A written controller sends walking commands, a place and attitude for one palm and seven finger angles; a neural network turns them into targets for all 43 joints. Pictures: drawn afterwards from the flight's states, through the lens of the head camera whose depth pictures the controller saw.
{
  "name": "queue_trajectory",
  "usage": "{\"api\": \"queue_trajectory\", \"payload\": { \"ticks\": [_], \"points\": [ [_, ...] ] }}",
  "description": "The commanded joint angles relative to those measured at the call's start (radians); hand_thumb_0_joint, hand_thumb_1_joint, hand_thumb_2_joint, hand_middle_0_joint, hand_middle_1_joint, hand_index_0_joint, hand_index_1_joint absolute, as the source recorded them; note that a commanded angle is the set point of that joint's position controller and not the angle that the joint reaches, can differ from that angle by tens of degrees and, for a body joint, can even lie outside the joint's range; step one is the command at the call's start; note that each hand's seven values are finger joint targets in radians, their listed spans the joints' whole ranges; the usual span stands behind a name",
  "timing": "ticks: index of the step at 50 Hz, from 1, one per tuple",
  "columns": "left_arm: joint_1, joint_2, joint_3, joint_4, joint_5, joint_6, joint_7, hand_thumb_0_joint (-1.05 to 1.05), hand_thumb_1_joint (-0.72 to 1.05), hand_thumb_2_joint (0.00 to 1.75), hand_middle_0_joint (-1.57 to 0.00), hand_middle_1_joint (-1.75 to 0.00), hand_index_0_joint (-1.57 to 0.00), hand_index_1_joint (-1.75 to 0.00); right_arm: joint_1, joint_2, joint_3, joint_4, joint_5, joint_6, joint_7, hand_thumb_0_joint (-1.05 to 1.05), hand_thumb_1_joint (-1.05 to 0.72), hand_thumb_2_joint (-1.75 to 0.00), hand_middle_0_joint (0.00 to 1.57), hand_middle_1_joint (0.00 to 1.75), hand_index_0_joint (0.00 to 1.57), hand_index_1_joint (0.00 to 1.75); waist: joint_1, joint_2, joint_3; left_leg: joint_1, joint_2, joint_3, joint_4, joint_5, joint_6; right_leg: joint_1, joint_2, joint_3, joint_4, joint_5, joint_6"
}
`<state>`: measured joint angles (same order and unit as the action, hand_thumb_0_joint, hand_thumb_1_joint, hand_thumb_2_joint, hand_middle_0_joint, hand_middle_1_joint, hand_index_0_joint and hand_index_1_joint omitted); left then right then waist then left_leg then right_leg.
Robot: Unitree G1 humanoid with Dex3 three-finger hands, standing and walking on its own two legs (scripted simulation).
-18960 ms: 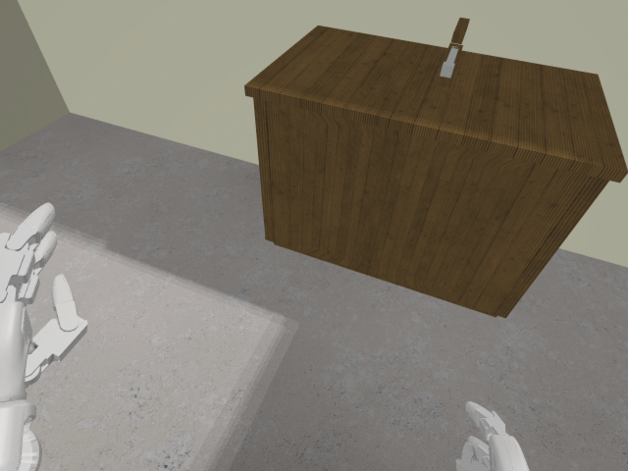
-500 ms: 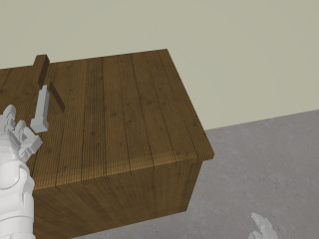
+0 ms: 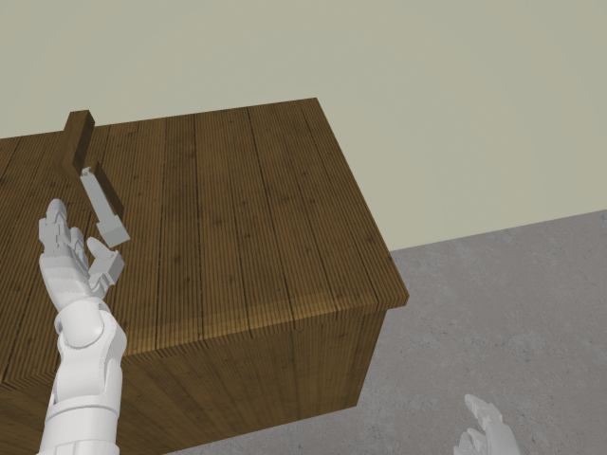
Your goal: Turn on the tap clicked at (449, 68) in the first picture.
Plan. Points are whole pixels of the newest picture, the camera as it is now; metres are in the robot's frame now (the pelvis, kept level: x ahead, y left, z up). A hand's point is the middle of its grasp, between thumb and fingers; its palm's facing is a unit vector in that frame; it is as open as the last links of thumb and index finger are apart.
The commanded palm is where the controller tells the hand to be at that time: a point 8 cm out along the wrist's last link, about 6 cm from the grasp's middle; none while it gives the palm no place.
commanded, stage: push the lever round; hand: left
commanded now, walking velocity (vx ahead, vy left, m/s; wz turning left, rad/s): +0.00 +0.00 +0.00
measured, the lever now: (113, 231) +0.36 +0.29 +0.10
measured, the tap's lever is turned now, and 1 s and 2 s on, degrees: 23 46 71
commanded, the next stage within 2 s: none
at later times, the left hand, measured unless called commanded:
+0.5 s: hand (146, 244) +0.35 +0.24 +0.09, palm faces +0.70 -0.71 -0.07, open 7.5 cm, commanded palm +0.31 +0.26 +0.09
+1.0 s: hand (170, 229) +0.38 +0.22 +0.09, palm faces +0.76 -0.64 -0.07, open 7.5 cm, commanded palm +0.33 +0.24 +0.09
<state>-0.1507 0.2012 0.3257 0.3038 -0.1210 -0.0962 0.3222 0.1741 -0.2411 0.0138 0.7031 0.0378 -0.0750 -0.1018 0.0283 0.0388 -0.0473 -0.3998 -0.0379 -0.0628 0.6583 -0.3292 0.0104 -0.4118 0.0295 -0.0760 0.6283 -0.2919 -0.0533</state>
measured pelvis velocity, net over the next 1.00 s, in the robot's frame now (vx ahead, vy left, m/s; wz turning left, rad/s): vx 0.00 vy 0.00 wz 0.01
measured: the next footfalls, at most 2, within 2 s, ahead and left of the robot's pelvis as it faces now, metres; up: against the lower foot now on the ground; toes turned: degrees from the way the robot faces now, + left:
none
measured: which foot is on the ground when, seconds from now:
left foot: down 0.00-1.00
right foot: down 0.00-1.00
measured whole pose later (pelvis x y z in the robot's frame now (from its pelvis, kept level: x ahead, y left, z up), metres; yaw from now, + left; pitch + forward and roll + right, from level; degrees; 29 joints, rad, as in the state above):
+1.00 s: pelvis +0.00 +0.00 +0.00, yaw +0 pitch +5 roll -1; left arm -0.37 0.04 0.21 0.43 0.01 0.00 0.74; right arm 0.12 -0.21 -0.02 0.76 -0.01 0.05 -0.07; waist 0.02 0.03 -0.06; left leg -0.40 -0.04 -0.07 0.65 -0.33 0.01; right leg -0.40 0.03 -0.08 0.61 -0.29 -0.05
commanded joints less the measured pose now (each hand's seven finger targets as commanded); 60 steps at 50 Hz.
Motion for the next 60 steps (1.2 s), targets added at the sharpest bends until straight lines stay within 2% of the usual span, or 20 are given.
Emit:
{"api": "queue_trajectory", "payload": {
  "ticks": [1,2,10,12,14,17,18,22,26,27,31,32,37,38,47,48,52,53,57,60],
  "points": [
    [-0.283,0.179,-0.005,-0.27,0.026,-0.06,0.044,0.0,0.9,0.9,-0.15,-0.15,-0.15,-0.15,-0.082,-0.124,-0.046,-0.144,-0.014,-0.037,-0.004,0.0,-0.9,-0.9,0.2,0.3,0.2,0.3,-0.015,-0.021,-0.263,0.053,0.012,0.001,-0.089,0.214,0.007,0.172,-0.029,0.053,-0.086,0.192,0.023],
    [-0.259,0.207,0.032,-0.26,0.033,-0.054,0.059,0.0,0.9,0.9,-0.15,-0.15,-0.15,-0.15,-0.088,-0.124,-0.046,-0.138,-0.014,-0.03,-0.005,0.0,-0.9,-0.9,0.2,0.3,0.2,0.3,-0.004,-0.01,-0.25,0.045,0.012,0.002,-0.089,0.215,0.008,0.175,-0.029,0.056,-0.086,0.191,0.021],
    [-0.322,0.092,-0.083,-0.29,0.06,-0.018,0.124,0.0,0.9,0.9,-0.15,-0.15,-0.15,-0.15,-0.109,-0.116,-0.047,-0.14,-0.02,0.001,-0.002,0.0,-0.9,-0.9,0.2,0.3,0.2,0.3,-0.026,-0.011,-0.236,0.066,0.017,0.0,-0.091,0.22,0.001,0.151,-0.032,0.05,-0.092,0.178,0.02],
    [-0.316,0.133,-0.036,-0.284,0.07,-0.013,0.15,0.0,0.9,0.9,-0.15,-0.15,-0.15,-0.15,-0.116,-0.117,-0.049,-0.131,-0.02,0.009,-0.005,0.0,-0.9,-0.9,0.2,0.3,0.2,0.3,-0.017,-0.006,-0.23,0.065,0.019,-0.003,-0.095,0.218,-0.001,0.155,-0.032,0.052,-0.095,0.165,0.017],
    [-0.345,0.067,-0.105,-0.28,0.076,-0.007,0.163,0.0,0.9,0.9,-0.15,-0.15,-0.15,-0.15,-0.121,-0.113,-0.047,-0.134,-0.022,0.011,-0.003,0.0,-0.9,-0.9,0.2,0.3,0.2,0.3,-0.027,-0.03,-0.232,0.069,0.019,-0.003,-0.093,0.21,0.0,0.148,-0.034,0.05,-0.097,0.16,0.02],
    [-0.369,0.096,-0.077,-0.27,0.093,0.002,0.199,0.0,0.9,0.9,-0.15,-0.15,-0.15,-0.15,-0.13,-0.114,-0.048,-0.122,-0.025,0.022,-0.006,0.0,-0.9,-0.9,0.2,0.3,0.2,0.3,-0.022,-0.003,-0.225,0.068,0.02,-0.01,-0.098,0.202,-0.007,0.144,-0.034,0.051,-0.101,0.135,0.015],
    [-0.389,0.043,-0.126,-0.273,0.097,0.004,0.205,0.0,0.9,0.9,-0.15,-0.15,-0.15,-0.15,-0.131,-0.11,-0.046,-0.128,-0.027,0.026,-0.002,0.0,-0.9,-0.9,0.2,0.3,0.2,0.3,-0.029,-0.016,-0.241,0.076,0.02,-0.008,-0.098,0.206,-0.006,0.144,-0.036,0.048,-0.097,0.14,0.017],
    [-0.387,0.088,-0.069,-0.242,0.108,0.021,0.247,0.0,0.9,0.9,-0.15,-0.15,-0.15,-0.15,-0.133,-0.109,-0.051,-0.116,-0.033,0.044,-0.003,0.0,-0.9,-0.9,0.2,0.3,0.2,0.3,-0.013,-0.028,-0.257,0.065,0.02,-0.007,-0.097,0.228,-0.01,0.174,-0.037,0.051,-0.099,0.165,0.014],
    [-0.42,0.007,-0.14,-0.241,0.117,0.03,0.277,0.0,0.9,0.9,-0.15,-0.15,-0.15,-0.15,-0.144,-0.102,-0.052,-0.121,-0.039,0.053,0.006,0.0,-0.9,-0.9,0.2,0.3,0.2,0.3,-0.024,-0.028,-0.267,0.081,0.023,-0.001,-0.088,0.253,-0.011,0.169,-0.04,0.047,-0.097,0.191,0.016],
    [-0.409,0.039,-0.1,-0.234,0.122,0.033,0.288,0.0,0.9,0.9,-0.15,-0.15,-0.15,-0.15,-0.143,-0.103,-0.055,-0.113,-0.04,0.057,0.006,0.0,-0.9,-0.9,0.2,0.3,0.2,0.3,-0.015,-0.024,-0.266,0.081,0.024,-0.005,-0.091,0.259,-0.015,0.172,-0.037,0.046,-0.097,0.188,0.013],
    [-0.452,-0.004,-0.138,-0.223,0.129,0.038,0.313,0.0,0.9,0.9,-0.15,-0.15,-0.15,-0.15,-0.15,-0.096,-0.054,-0.116,-0.043,0.066,0.012,0.0,-0.9,-0.9,0.2,0.3,0.2,0.3,-0.022,-0.035,-0.265,0.074,0.025,0.002,-0.088,0.255,-0.012,0.176,-0.042,0.049,-0.101,0.194,0.015],
    [-0.436,0.034,-0.098,-0.213,0.134,0.039,0.323,0.0,0.9,0.9,-0.15,-0.15,-0.15,-0.15,-0.15,-0.099,-0.057,-0.107,-0.044,0.07,0.011,0.0,-0.9,-0.9,0.2,0.3,0.2,0.3,-0.015,-0.035,-0.256,0.069,0.026,-0.004,-0.093,0.249,-0.014,0.175,-0.039,0.048,-0.105,0.176,0.013],
    [-0.493,-0.002,-0.126,-0.184,0.144,0.042,0.35,0.0,0.9,0.9,-0.15,-0.15,-0.15,-0.15,-0.16,-0.093,-0.057,-0.095,-0.048,0.075,0.014,0.0,-0.9,-0.9,0.2,0.3,0.2,0.3,-0.023,-0.016,-0.254,0.073,0.028,-0.003,-0.093,0.219,-0.014,0.157,-0.042,0.048,-0.114,0.138,0.013],
    [-0.521,-0.049,-0.17,-0.187,0.144,0.04,0.353,0.0,0.9,0.9,-0.15,-0.15,-0.15,-0.15,-0.162,-0.089,-0.055,-0.102,-0.048,0.073,0.018,0.0,-0.9,-0.9,0.2,0.3,0.2,0.3,-0.036,-0.024,-0.262,0.078,0.027,-0.001,-0.093,0.217,-0.012,0.151,-0.045,0.044,-0.113,0.135,0.016],
    [-0.587,-0.008,-0.103,-0.077,0.163,0.041,0.416,0.0,0.9,0.9,-0.15,-0.15,-0.15,-0.15,-0.156,-0.09,-0.064,-0.071,-0.059,0.081,0.024,0.0,-0.9,-0.9,0.2,0.3,0.2,0.3,-0.025,-0.041,-0.271,0.046,0.027,0.0,-0.091,0.19,-0.011,0.163,-0.046,0.046,-0.122,0.111,0.015],
    [-0.628,-0.058,-0.15,-0.093,0.163,0.037,0.419,0.0,0.9,0.9,-0.15,-0.15,-0.15,-0.15,-0.154,-0.085,-0.06,-0.081,-0.06,0.08,0.03,0.0,-0.9,-0.9,0.2,0.3,0.2,0.3,-0.038,-0.05,-0.29,0.06,0.026,0.002,-0.087,0.209,-0.009,0.164,-0.05,0.043,-0.116,0.134,0.017],
    [-0.597,-0.018,-0.087,-0.063,0.173,0.047,0.446,0.0,0.9,0.9,-0.15,-0.15,-0.15,-0.15,-0.137,-0.088,-0.072,-0.069,-0.07,0.09,0.039,0.0,-0.9,-0.9,0.2,0.3,0.2,0.3,-0.02,-0.042,-0.327,0.058,0.028,0.008,-0.066,0.297,-0.019,0.193,-0.047,0.039,-0.093,0.238,0.014],
    [-0.61,-0.068,-0.13,-0.065,0.17,0.05,0.448,0.0,0.9,0.9,-0.15,-0.15,-0.15,-0.15,-0.136,-0.085,-0.07,-0.08,-0.07,0.09,0.046,0.0,-0.9,-0.9,0.2,0.3,0.2,0.3,-0.031,-0.059,-0.338,0.061,0.026,0.012,-0.065,0.305,-0.016,0.195,-0.051,0.035,-0.087,0.253,0.019],
    [-0.667,-0.041,-0.098,-0.011,0.181,0.058,0.473,0.0,0.9,0.9,-0.15,-0.15,-0.15,-0.15,-0.135,-0.087,-0.073,-0.056,-0.072,0.093,0.049,0.0,-0.9,-0.9,0.2,0.3,0.2,0.3,-0.035,-0.052,-0.282,0.039,0.029,0.008,-0.07,0.237,-0.012,0.153,-0.047,0.036,-0.112,0.166,0.018],
    [-0.74,-0.097,-0.154,0.005,0.188,0.052,0.486,0.0,0.9,0.9,-0.15,-0.15,-0.15,-0.15,-0.138,-0.083,-0.071,-0.059,-0.073,0.088,0.058,0.0,-0.9,-0.9,0.2,0.3,0.2,0.3,-0.054,-0.06,-0.286,0.037,0.029,0.012,-0.066,0.216,-0.008,0.138,-0.05,0.033,-0.112,0.142,0.019]
  ]
}}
